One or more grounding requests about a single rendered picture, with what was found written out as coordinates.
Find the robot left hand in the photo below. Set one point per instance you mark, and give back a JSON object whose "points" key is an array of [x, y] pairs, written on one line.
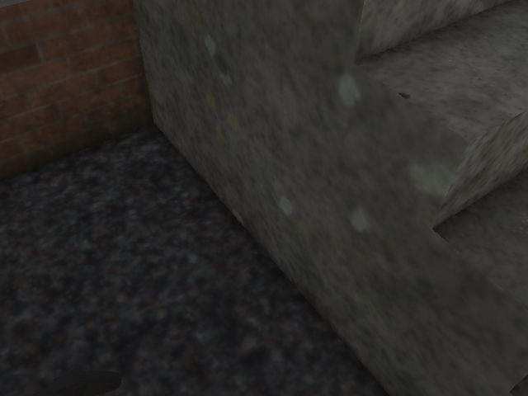
{"points": [[86, 383]]}

